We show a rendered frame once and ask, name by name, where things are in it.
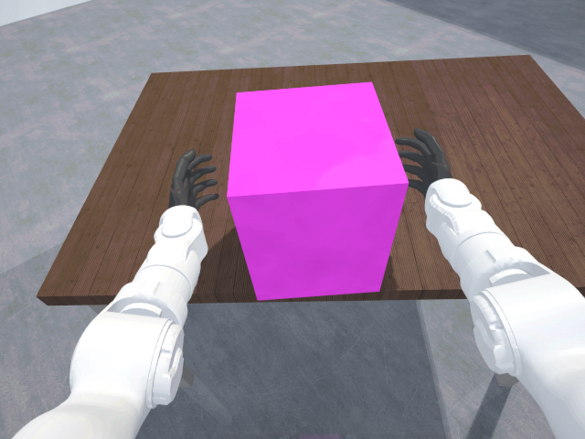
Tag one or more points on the robot left hand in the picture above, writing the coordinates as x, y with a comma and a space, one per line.
183, 192

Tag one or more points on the robot left upper arm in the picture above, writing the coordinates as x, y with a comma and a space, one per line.
127, 364

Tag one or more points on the right robot forearm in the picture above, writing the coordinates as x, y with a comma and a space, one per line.
475, 247

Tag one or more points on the left robot forearm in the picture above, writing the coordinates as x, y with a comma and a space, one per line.
166, 280

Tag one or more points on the table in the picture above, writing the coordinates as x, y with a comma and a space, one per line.
508, 132

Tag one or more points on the robot right upper arm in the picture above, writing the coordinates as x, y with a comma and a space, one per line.
534, 329

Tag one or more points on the robot right hand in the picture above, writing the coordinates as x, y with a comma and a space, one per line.
431, 158

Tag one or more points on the carton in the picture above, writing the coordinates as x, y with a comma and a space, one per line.
316, 188

